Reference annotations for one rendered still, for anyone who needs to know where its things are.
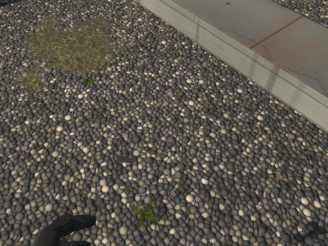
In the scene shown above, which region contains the robot left hand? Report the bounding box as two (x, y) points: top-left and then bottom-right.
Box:
(32, 213), (96, 246)

